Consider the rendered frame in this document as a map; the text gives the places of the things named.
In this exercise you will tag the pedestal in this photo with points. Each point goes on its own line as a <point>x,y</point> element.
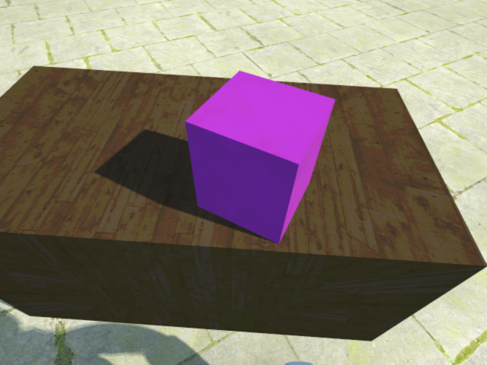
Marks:
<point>99,219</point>

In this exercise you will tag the carton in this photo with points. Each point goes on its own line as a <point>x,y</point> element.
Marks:
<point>253,146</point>

